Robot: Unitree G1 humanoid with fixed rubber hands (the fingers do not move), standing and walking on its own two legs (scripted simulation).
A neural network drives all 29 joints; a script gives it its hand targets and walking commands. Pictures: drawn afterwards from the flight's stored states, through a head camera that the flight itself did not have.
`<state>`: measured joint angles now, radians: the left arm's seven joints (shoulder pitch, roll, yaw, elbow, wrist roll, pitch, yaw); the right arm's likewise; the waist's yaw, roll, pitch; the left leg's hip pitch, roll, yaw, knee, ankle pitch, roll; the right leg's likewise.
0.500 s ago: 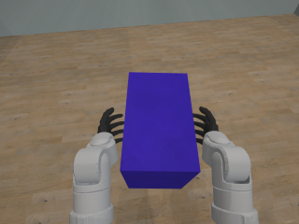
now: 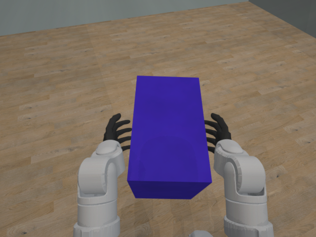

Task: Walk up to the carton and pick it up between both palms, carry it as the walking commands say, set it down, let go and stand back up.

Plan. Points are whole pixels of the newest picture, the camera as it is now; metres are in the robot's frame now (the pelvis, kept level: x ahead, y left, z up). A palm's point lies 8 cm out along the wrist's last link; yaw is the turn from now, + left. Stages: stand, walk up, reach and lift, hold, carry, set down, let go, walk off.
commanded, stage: carry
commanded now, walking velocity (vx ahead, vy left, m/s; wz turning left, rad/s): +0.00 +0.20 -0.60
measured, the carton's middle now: (165, 141) +0.36 +0.01 +0.04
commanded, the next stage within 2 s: none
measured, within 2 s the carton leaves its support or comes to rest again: neither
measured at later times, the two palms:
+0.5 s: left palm (133, 153) +0.30 +0.09 +0.08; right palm (245, 174) +0.25 -0.16 +0.09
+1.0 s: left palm (151, 164) +0.25 +0.04 +0.12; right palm (281, 204) +0.18 -0.19 +0.11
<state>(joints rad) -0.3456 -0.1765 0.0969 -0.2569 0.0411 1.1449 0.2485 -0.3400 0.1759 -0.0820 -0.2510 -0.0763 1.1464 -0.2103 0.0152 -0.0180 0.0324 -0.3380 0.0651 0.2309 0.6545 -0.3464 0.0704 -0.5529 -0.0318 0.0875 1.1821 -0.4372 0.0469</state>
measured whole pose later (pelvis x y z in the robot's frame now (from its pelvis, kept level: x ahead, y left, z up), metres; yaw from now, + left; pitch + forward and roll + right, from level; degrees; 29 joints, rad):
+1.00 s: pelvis -0.07 +0.00 +0.00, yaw -16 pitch +1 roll +0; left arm -0.34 -0.18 0.08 -0.24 0.06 1.20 0.25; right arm -0.31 0.17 -0.08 -0.24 -0.08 1.19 -0.21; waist 0.02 0.01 -0.06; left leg -0.42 0.09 0.19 0.66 -0.26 0.03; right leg -0.39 -0.02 0.06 0.67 -0.31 0.04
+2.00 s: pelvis -0.08 +0.01 -0.01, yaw -16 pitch +0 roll +0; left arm -0.34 -0.18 0.11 -0.08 0.11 1.08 0.20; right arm -0.31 0.17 -0.08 -0.06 -0.08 1.07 -0.22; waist 0.02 0.01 -0.02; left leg -0.42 0.09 0.19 0.66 -0.24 0.03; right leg -0.39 -0.02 0.06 0.67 -0.29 0.04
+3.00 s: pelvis -0.08 +0.01 -0.01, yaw -16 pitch +0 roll +0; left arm -0.34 -0.18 0.12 -0.03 0.11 0.99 0.19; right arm -0.31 0.17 -0.08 -0.01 -0.08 1.00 -0.22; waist 0.02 0.01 -0.02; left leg -0.42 0.09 0.19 0.66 -0.24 0.03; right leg -0.39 -0.02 0.06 0.67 -0.29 0.04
